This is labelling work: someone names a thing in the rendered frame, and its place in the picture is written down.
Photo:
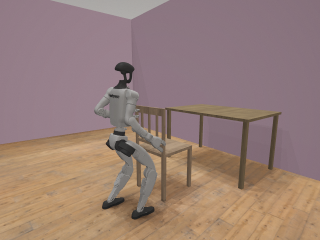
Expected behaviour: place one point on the robot left upper arm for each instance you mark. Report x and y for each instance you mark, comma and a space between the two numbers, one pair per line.
99, 109

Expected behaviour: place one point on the robot left thigh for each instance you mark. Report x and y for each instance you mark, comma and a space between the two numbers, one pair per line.
128, 167

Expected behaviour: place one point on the robot left foot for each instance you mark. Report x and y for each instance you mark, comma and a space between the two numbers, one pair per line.
106, 204

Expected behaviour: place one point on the table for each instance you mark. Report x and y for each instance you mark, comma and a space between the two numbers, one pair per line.
244, 115

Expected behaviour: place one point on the robot right upper arm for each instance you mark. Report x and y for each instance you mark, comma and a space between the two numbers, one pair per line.
132, 98

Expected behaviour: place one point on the robot right hand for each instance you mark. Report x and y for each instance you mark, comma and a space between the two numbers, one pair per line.
157, 141

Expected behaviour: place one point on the robot left forearm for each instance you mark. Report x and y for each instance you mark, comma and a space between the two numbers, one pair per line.
106, 113

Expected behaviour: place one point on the robot right forearm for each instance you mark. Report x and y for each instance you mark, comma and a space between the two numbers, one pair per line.
136, 127

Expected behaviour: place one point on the chair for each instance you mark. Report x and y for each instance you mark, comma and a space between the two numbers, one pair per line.
172, 147

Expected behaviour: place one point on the robot left hand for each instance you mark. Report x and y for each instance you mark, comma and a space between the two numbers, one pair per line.
136, 116

